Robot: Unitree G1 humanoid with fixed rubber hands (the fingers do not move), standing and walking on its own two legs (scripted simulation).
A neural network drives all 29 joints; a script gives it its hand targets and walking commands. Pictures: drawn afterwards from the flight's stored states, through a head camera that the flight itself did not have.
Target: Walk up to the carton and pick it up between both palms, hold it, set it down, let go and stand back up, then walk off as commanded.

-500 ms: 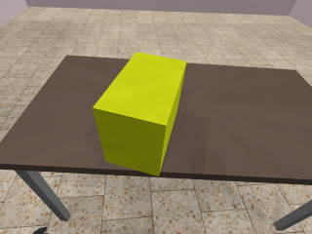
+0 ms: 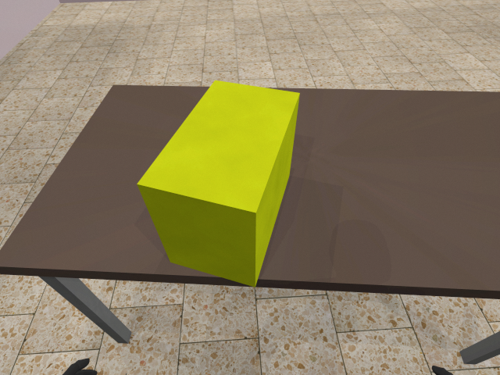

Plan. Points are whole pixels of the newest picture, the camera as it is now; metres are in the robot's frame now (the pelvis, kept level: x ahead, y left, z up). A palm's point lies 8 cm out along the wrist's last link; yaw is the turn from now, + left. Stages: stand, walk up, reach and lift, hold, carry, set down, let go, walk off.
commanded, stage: walk up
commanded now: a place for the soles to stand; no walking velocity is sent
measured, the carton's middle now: (234, 178) +0.48 +0.06 +0.03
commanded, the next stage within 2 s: none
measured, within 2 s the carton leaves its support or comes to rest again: neither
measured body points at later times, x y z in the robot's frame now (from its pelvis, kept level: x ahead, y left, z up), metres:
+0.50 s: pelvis +0.00 +0.03 +0.00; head +0.02 +0.02 +0.45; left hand +0.11 +0.37 -0.10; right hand +0.11 -0.31 -0.11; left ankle -0.01 +0.15 -0.73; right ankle +0.03 -0.13 -0.74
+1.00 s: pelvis +0.04 +0.09 +0.00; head +0.03 +0.10 +0.45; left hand +0.15 +0.41 -0.11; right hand +0.14 -0.21 -0.11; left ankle +0.00 +0.17 -0.74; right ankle +0.03 -0.04 -0.74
